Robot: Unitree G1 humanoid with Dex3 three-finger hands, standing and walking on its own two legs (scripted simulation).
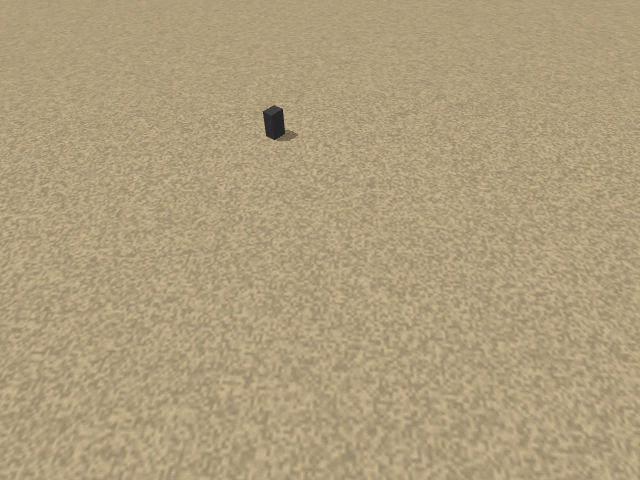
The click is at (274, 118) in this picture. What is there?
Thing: carton on end
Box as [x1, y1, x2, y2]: [263, 105, 284, 139]
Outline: 273,105 263,111 266,135 275,139 284,133 282,109
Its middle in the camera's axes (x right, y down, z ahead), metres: -0.26 -0.67 +2.16
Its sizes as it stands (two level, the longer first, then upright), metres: 0.088 0.068 0.156
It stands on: the floor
